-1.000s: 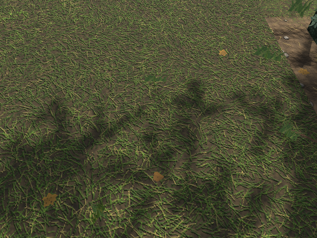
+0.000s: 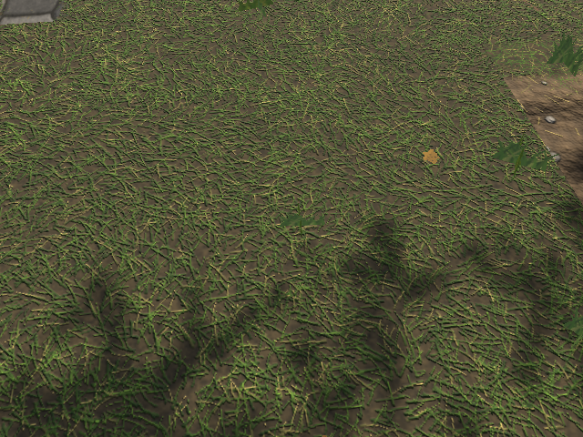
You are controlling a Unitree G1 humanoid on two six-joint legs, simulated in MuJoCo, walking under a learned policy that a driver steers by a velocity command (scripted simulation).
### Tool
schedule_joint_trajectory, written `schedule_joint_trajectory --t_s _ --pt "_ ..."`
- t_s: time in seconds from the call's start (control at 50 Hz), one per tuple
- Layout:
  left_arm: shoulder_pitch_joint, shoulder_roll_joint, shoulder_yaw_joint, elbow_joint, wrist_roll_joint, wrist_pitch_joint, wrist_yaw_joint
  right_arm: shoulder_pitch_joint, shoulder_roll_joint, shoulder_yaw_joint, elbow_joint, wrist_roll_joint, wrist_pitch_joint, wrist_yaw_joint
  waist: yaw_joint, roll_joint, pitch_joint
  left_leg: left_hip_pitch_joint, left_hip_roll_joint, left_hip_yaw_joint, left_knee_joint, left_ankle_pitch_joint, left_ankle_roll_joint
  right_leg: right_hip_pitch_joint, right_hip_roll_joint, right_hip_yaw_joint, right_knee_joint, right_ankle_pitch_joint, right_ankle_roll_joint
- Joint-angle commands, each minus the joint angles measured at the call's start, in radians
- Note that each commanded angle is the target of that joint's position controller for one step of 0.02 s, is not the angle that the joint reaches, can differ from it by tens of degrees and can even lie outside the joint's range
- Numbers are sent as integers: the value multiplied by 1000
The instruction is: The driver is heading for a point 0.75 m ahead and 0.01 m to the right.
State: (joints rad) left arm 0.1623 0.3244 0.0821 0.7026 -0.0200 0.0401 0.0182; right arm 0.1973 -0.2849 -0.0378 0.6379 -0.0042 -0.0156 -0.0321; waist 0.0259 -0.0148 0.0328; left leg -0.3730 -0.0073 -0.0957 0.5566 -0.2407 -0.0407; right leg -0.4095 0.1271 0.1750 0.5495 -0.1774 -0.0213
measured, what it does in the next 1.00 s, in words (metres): walks ahead: right foot, then left foot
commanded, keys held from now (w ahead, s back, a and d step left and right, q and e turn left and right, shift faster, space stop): w+e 0.22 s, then w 0.12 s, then w+q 0.66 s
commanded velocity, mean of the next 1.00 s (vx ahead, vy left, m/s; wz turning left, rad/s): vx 0.41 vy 0.00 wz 0.01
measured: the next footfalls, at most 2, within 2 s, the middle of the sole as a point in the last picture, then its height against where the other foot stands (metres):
right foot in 0.46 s outside the picture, level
left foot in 0.94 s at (298, 408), level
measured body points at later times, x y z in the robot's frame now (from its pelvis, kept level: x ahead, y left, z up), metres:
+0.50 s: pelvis +0.13 -0.05 +0.00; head +0.14 -0.07 +0.45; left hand +0.38 +0.14 -0.07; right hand +0.08 -0.34 -0.12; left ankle +0.05 +0.13 -0.69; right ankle +0.13 -0.16 -0.73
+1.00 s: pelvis +0.38 -0.06 -0.02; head +0.43 -0.06 +0.43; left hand +0.39 +0.22 -0.14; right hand +0.61 -0.30 -0.09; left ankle +0.49 +0.01 -0.73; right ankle +0.17 -0.18 -0.65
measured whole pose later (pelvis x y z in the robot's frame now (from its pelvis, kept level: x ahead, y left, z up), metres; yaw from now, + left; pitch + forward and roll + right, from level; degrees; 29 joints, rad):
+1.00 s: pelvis +0.38 -0.06 -0.02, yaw +4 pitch +1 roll +0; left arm 0.34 0.29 0.06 0.84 -0.01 -0.06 0.02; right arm 0.09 -0.29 -0.06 0.59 0.02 -0.04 0.05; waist 0.03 0.01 0.08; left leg -0.52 -0.07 0.06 0.65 -0.16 0.11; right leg -0.10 -0.04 -0.11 0.99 -0.48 0.01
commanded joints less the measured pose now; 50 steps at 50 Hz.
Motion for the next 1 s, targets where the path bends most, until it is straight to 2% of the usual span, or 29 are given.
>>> schedule_joint_trajectory --t_s 0.02,0.04,0.06,0.08,0.1,0.16,0.22,0.3,0.36,0.38,0.4,0.42,0.44,0.46,0.48,0.5,0.52,0.56,0.6,0.64,0.7,0.78,0.84,0.9,0.92,0.94,0.96,0.98,1.0 --pt "-31 33 4 -117 -6 -18 -2 118 -246 -80 -47 -38 -6 -3 -37 294 -115 283 358 -430 -327 -288 214 -292 33 -55 253 -431 -16" --pt "-36 103 22 -121 4 -37 -3 80 -220 -74 -68 -56 -17 0 -40 283 -75 224 402 -532 -373 -398 270 -334 -60 -16 437 -359 0" --pt "-17 143 38 -103 0 -40 -7 36 -171 -62 -80 -39 -24 -7 -20 218 -54 212 362 -443 -360 -403 241 -343 -83 -24 508 -281 8" --pt "20 137 40 -75 4 -34 -8 11 -148 -56 -85 -14 -28 -13 -9 179 -48 235 305 -345 -350 -359 202 -351 -95 -51 557 -223 32" --pt "30 122 39 -67 10 -32 -9 15 -138 -53 -81 0 -32 -19 -19 168 -47 263 282 -283 -343 -309 183 -376 -106 -70 608 -172 51" --pt "-25 62 20 -95 3 -39 -24 85 -130 -51 -60 -7 -45 -21 -65 149 -16 274 253 -146 -377 -212 180 -396 -141 -117 620 -78 77" --pt "-89 43 11 -129 0 -49 -34 144 -147 -63 -35 -8 -51 -14 -104 152 -4 332 275 -92 -395 -153 201 -410 -162 -122 496 -37 90" --pt "-112 -1 -12 -136 -1 -66 -51 148 -175 -76 -3 6 -56 5 -103 159 4 272 278 -8 -407 -76 212 -239 -168 -162 251 -40 62" --pt "-124 11 -16 -135 -3 -76 -62 162 -191 -82 28 29 -56 23 -101 168 24 218 283 14 -385 -53 221 -95 -158 -206 119 -94 27" --pt "-118 18 -15 -135 -6 -82 -64 166 -195 -82 38 38 -53 30 -90 169 30 210 292 -3 -369 -47 225 -50 -153 -212 70 -103 10" --pt "-78 25 -11 -122 -9 -89 -65 154 -197 -80 45 46 -46 34 -55 159 26 185 293 -7 -336 -37 219 34 -138 -228 -8 -73 -8" --pt "-1 41 0 -91 -9 -92 -62 151 -187 -74 52 49 -41 37 -12 138 3 136 280 1 -278 14 205 173 -115 -246 -75 -30 -23" --pt "119 86 23 -54 -10 -94 -51 153 -150 -58 60 41 -44 39 50 102 -60 66 230 45 -129 122 171 368 -115 -223 -97 -17 -45" --pt "281 159 43 -34 9 -93 -35 128 -71 -27 33 17 -51 45 122 -62 -193 -100 141 129 222 -38 100 610 -327 26 -140 -59 -99" --pt "308 271 60 -40 28 -95 -29 155 -19 -15 -18 23 -73 37 87 -285 -232 -418 7 105 536 -343 49 725 -550 428 -243 -181 -244" --pt "307 188 44 -31 24 -110 -33 121 -125 -41 -7 46 -85 28 124 -167 -200 -476 31 -32 683 -316 49 639 -551 459 -288 -292 -280" --pt "251 124 21 -25 16 -117 -34 100 -150 -53 -10 58 -83 32 85 -162 -111 -513 69 -37 696 -222 64 576 -509 322 -298 -314 -241" --pt "130 44 -4 -28 17 -125 -37 85 -130 -55 11 37 -68 31 26 -132 -17 -469 116 -25 631 -53 58 431 -416 125 -349 -170 -180" --pt "96 20 -6 -20 32 -140 -34 113 -92 -51 33 36 -48 38 -14 -121 0 -392 120 -27 608 51 48 354 -371 -20 -377 63 -148" --pt "107 30 1 1 36 -153 -28 117 -64 -45 38 32 -37 40 -25 -73 -1 -392 111 -31 577 107 32 346 -368 -110 -385 237 -152" --pt "106 48 5 27 31 -154 -17 43 -39 -34 9 27 -37 45 -15 -49 32 -379 98 -9 381 232 26 333 -350 -213 -407 296 -140" --pt "160 90 13 68 20 -144 -5 -114 -7 -12 -48 25 -43 76 41 -26 84 -334 90 86 157 324 59 366 -368 -293 -426 323 -122" --pt "193 115 18 96 9 -122 -1 -177 -18 -13 -90 30 -45 101 44 -23 89 -340 71 127 77 264 101 480 -398 -331 -361 482 -107" --pt "186 166 31 92 6 -96 12 -115 -74 -39 -101 28 -34 108 -24 -78 -12 -179 -22 209 79 116 160 553 -400 -370 -151 965 -83" --pt "181 179 33 88 7 -88 16 -16 -113 -59 -84 30 -28 104 -81 -88 -73 -45 -56 218 76 81 187 532 -395 -373 -2 1040 -76" --pt "160 176 30 78 0 -87 19 135 -163 -89 -53 31 -24 90 -170 -61 -148 203 -81 197 7 131 228 412 -363 -389 214 969 -51" --pt "194 117 8 58 23 -99 16 247 -235 -110 -28 32 -8 65 -192 86 -238 510 70 -48 -6 144 286 145 -294 -381 533 445 -15" --pt "265 10 -30 7 29 -129 -4 183 -297 -113 -60 34 -20 63 -77 294 -359 794 324 -658 -148 -31 501 -257 -63 -239 905 -386 39" --pt "152 113 -9 -11 4 -168 -23 208 -209 -90 -69 24 -29 66 -156 143 -404 781 329 -708 -247 -112 464 -346 -110 -42 938 -359 17"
